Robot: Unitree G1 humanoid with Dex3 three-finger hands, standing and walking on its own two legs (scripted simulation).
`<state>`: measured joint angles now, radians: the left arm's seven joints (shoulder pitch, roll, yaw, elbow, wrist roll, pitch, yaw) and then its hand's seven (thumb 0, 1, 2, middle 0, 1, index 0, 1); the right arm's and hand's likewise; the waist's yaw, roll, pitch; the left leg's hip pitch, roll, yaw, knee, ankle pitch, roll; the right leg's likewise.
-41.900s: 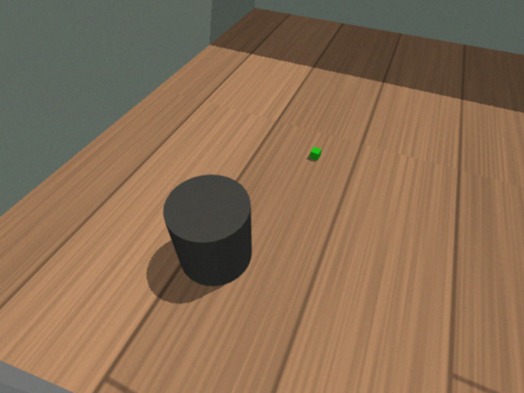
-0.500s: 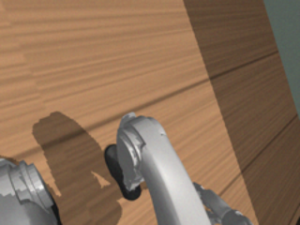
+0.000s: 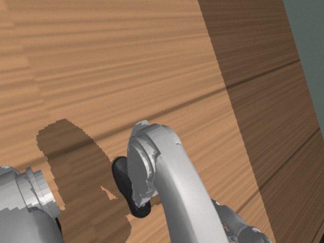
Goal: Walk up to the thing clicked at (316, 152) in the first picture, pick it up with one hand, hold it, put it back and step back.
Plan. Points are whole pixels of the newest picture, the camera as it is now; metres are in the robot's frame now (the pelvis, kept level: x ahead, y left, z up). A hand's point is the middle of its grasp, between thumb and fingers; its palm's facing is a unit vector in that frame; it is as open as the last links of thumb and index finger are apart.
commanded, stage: close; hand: left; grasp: from above
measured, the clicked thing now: out of the picture +0.48 +0.34 -0.29
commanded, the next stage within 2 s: settle in 1.16 s
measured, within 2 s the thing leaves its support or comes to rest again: leaves its support in 1.60 s
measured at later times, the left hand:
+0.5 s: hand out of the picture +0.47 +0.34 -0.25, palm faces -0.47 -0.11 -0.88, open 7.4 cm
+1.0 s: hand out of the picture +0.46 +0.34 -0.25, palm faces -0.46 -0.09 -0.89, open 5.9 cm
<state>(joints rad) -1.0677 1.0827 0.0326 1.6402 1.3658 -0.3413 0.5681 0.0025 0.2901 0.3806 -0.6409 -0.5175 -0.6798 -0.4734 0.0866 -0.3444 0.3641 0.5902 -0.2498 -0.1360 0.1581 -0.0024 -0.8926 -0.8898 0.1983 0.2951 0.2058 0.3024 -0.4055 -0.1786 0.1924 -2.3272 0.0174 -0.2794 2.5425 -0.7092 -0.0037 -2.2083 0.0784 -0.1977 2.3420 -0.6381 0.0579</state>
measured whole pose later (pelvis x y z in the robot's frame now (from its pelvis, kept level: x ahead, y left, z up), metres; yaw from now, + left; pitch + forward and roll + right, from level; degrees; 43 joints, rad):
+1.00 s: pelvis +0.00 +0.00 +0.00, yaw -1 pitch +27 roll -16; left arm -1.09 1.12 0.02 1.68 1.33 -0.31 0.56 -0.04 0.52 0.00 -0.90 -0.14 -1.14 -0.14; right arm 0.09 -0.34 0.39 0.59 -0.25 -0.15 0.15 0.00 -0.90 -0.89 0.20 0.29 0.21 0.30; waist -0.42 -0.17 0.20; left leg -2.34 0.02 -0.27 2.54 -0.71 0.01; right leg -2.22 0.08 -0.19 2.33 -0.64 0.06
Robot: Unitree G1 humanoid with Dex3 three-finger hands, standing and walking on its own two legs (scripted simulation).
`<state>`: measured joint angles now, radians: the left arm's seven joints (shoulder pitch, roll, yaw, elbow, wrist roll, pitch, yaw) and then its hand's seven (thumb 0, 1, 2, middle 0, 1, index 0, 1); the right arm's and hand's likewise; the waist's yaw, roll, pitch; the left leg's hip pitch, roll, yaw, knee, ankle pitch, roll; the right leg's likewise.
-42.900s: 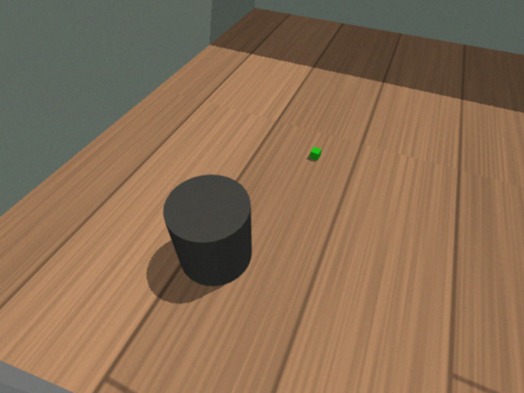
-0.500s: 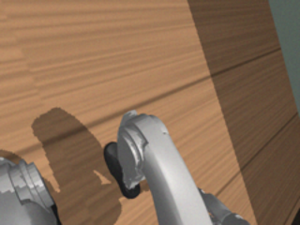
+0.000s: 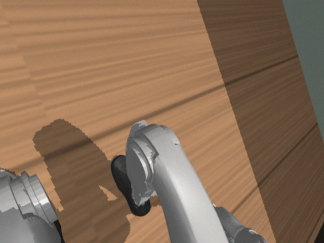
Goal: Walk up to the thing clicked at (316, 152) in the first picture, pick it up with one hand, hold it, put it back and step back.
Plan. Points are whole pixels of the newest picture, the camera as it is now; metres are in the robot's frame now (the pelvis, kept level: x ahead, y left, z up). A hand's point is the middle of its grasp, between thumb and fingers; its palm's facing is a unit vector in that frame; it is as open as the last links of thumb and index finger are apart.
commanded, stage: close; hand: left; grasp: from above
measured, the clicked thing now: out of the picture +0.48 +0.34 -0.29
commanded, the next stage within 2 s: settle in 0.16 s
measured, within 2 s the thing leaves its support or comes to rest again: leaves its support in 0.60 s
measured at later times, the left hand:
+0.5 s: hand out of the picture +0.46 +0.34 -0.25, palm faces -0.47 -0.11 -0.88, open 5.5 cm
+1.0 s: hand out of the picture +0.46 +0.36 -0.17, palm faces -0.46 -0.07 -0.89, open 5.2 cm
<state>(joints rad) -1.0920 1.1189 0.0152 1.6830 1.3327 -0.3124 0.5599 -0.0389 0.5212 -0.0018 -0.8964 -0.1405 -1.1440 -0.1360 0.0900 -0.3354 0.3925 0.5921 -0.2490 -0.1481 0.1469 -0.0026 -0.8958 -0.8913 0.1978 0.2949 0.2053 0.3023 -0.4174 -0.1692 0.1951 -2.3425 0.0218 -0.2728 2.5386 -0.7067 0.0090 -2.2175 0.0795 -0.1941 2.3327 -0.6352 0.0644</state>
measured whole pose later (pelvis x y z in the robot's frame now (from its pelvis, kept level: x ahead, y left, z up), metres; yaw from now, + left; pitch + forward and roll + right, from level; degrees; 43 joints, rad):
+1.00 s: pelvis +0.00 +0.00 +0.02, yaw +3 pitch +32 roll -14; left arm -0.99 0.92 0.02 1.27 1.24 -0.22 0.23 -0.10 0.53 0.00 -0.97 0.00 -1.27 -0.01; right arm 0.15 -0.34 0.20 0.58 -0.15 -0.05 0.15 0.00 -0.91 -0.89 0.20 0.29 0.21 0.30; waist -0.30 -0.05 0.06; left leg -2.35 0.00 -0.21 2.44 -0.68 0.02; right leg -2.22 0.04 -0.15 2.28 -0.66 0.05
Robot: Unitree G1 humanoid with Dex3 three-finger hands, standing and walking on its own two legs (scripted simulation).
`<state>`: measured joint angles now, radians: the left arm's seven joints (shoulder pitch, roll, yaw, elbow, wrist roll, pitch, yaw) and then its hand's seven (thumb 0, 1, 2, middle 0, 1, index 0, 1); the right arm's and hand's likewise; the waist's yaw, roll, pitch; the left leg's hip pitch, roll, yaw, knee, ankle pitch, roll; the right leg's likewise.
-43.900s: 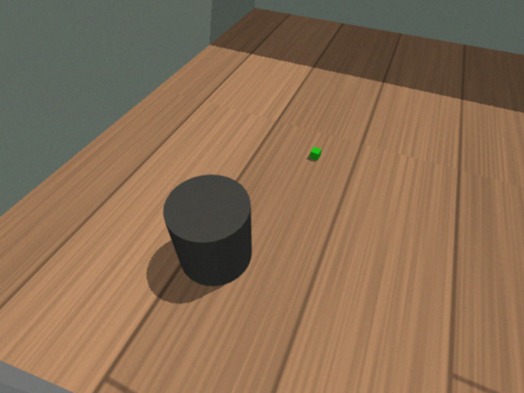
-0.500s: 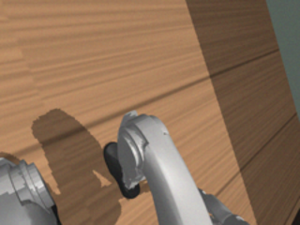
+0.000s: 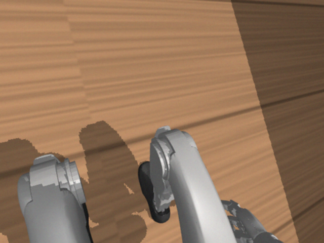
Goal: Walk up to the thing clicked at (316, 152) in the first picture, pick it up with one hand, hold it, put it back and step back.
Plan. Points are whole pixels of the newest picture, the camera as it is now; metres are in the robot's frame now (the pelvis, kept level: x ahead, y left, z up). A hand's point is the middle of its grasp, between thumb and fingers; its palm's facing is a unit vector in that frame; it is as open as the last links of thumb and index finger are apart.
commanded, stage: settle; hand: left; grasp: from above
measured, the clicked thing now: out of the picture +0.50 +0.34 -0.23
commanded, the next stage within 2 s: lift in 0.18 s
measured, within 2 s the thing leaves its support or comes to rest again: neither
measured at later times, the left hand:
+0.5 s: hand out of the picture +0.47 +0.32 -0.13, palm faces -0.48 -0.07 -0.87, open 5.2 cm
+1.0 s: hand out of the picture +0.39 +0.33 +0.03, palm faces -0.47 -0.09 -0.88, open 5.5 cm
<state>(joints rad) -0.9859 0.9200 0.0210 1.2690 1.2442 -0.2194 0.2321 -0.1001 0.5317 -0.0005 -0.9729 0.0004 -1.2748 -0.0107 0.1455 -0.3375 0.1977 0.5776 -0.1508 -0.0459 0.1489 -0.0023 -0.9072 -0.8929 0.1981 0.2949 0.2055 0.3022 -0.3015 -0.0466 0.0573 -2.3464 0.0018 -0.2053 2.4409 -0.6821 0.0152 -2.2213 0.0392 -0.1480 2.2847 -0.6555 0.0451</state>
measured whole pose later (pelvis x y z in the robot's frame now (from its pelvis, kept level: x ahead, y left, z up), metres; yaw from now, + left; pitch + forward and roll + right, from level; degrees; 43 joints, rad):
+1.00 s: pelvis -0.01 +0.00 +0.12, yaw +8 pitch +33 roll -6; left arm -0.66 0.70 -0.03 0.86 1.05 -0.23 0.00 -0.08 0.54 0.03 -0.94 -0.07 -1.17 -0.10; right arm 0.16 -0.27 0.03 0.61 -0.01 0.10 0.02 0.00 -0.91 -0.90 0.20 0.30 0.21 0.30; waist -0.15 0.03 -0.17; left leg -1.98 0.01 -0.07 2.02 -0.63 0.02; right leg -1.91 0.01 -0.04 1.95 -0.62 0.04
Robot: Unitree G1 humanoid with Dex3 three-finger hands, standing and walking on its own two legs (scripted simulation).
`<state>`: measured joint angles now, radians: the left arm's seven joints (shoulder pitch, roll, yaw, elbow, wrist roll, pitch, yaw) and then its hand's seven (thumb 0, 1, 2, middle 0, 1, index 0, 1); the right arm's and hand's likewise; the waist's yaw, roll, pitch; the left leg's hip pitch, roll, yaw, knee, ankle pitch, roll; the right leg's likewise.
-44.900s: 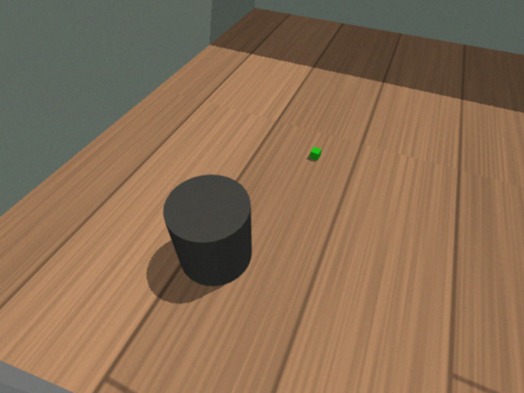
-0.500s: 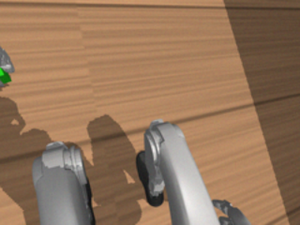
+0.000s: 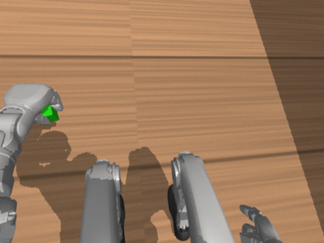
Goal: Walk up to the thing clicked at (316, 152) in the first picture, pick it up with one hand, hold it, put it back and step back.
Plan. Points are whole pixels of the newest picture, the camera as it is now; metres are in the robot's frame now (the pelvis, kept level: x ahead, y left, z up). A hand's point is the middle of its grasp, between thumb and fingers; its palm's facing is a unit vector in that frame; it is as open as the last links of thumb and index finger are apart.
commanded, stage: lift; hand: left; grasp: from above
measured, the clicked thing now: (44, 111) +0.46 +0.28 -0.14
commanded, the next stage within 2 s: hold in 1.00 s
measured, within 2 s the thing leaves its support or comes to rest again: neither
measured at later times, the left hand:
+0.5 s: hand out of the picture +0.36 +0.25 +0.11, palm faces -0.48 -0.06 -0.87, open 5.6 cm
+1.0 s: hand out of the picture +0.38 +0.24 +0.20, palm faces -0.46 -0.04 -0.89, open 5.4 cm
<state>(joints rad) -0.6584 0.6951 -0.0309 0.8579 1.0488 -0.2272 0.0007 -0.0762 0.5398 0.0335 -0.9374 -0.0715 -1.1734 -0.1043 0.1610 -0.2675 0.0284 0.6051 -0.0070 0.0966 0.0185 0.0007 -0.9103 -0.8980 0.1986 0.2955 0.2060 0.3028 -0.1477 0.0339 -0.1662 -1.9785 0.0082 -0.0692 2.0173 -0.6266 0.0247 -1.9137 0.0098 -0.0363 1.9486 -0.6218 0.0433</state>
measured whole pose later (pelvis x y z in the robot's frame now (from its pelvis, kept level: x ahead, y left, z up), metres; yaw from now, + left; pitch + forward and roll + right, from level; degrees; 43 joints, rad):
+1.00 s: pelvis +0.06 +0.00 +0.27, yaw +2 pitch +12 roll -1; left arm -0.32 0.44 -0.16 0.79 1.04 -0.10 0.08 -0.07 0.53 0.08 -0.89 -0.18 -1.15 -0.24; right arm 0.26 -0.24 -0.04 0.73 0.05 0.00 -0.05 0.01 -0.91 -0.90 0.20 0.30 0.21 0.30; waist -0.06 0.03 -0.10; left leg -0.73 0.02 0.01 0.93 -0.40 0.01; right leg -0.71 0.01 0.03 0.89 -0.38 0.03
